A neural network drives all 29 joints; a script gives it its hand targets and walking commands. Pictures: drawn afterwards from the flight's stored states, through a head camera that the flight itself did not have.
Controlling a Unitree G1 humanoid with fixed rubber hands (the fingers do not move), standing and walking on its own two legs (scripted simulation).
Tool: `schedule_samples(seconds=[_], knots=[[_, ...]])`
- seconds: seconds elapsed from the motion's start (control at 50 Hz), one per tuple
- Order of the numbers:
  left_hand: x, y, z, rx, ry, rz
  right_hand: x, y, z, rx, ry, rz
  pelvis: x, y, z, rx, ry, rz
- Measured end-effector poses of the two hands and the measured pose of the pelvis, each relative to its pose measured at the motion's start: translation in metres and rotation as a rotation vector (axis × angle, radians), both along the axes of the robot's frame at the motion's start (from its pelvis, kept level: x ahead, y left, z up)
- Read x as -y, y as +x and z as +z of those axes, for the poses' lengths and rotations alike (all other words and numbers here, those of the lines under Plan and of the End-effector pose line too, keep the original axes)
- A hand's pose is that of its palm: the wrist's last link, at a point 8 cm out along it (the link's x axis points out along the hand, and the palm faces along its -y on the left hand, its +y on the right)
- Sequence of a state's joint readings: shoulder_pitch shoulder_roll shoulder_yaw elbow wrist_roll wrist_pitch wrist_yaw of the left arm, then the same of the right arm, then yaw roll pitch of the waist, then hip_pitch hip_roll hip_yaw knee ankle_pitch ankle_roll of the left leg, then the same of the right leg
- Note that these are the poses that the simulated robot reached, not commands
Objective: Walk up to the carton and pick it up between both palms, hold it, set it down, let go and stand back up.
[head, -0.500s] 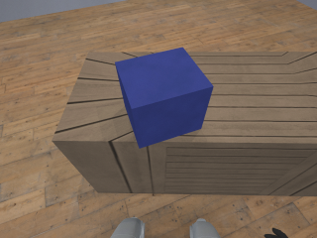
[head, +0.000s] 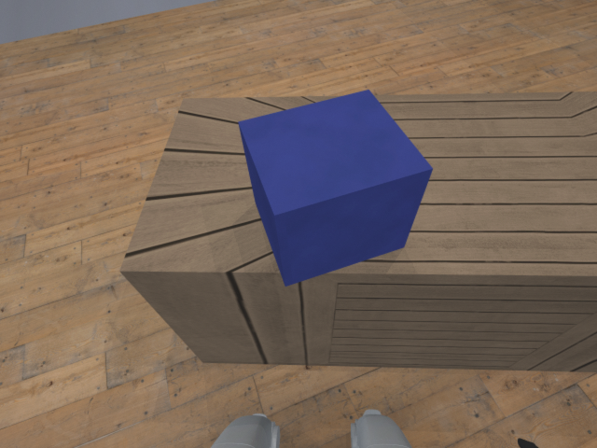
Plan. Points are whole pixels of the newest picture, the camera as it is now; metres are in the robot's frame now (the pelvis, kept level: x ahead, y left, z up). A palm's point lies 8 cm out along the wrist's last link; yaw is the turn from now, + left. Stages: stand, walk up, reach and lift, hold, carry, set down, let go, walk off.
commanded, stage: walk up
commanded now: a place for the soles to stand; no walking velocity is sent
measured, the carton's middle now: (326, 188) +0.52 -0.04 -0.01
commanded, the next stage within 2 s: none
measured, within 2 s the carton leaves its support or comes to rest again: neither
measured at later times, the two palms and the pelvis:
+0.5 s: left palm out of the picture +0.07 +0.32 -0.09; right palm out of the picture +0.08 -0.31 -0.12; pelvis +0.00 +0.01 +0.00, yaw +0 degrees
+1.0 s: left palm out of the picture +0.06 +0.33 -0.09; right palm out of the picture +0.07 -0.30 -0.11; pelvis -0.01 +0.01 +0.01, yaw +0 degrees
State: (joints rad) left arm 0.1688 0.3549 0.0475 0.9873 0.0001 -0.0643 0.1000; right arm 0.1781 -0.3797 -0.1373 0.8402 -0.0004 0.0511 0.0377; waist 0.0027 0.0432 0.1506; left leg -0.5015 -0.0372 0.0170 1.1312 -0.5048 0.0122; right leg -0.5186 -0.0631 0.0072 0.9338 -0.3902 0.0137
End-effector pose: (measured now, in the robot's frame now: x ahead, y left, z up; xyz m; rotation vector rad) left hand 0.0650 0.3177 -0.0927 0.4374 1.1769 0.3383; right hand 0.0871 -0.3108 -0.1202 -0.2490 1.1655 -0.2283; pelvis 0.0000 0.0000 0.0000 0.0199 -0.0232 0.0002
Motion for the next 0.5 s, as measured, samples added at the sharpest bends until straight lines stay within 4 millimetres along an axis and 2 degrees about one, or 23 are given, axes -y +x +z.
schedule_samples(seconds=[0.12,0.2,0.26,0.38,0.5], knots=[[-0.007,-0.002,-0.005,0.01,-0.016,-0.002,-0.008,0.005,0.004,0.021,-0.012,0.004,-0.009,-0.003,-0.001,0.003,-0.014,0.002],[-0.018,0.0,-0.018,0.015,-0.044,0.003,-0.018,-0.003,0.001,0.013,-0.029,0.002,-0.022,-0.005,-0.009,0.028,-0.026,0.004],[-0.02,0.004,-0.016,0.014,-0.049,0.007,-0.021,-0.012,0.004,-0.015,-0.032,-0.003,-0.025,-0.004,-0.005,0.035,-0.029,0.005],[-0.013,0.013,-0.008,0.016,-0.039,-0.001,-0.014,-0.017,0.002,-0.038,-0.02,-0.006,-0.017,-0.002,-0.001,0.019,-0.016,0.003],[-0.003,0.008,0.0,0.027,-0.027,-0.007,-0.006,-0.008,0.001,-0.023,-0.006,-0.004,-0.006,-0.001,0.002,0.024,-0.004,0.004]])
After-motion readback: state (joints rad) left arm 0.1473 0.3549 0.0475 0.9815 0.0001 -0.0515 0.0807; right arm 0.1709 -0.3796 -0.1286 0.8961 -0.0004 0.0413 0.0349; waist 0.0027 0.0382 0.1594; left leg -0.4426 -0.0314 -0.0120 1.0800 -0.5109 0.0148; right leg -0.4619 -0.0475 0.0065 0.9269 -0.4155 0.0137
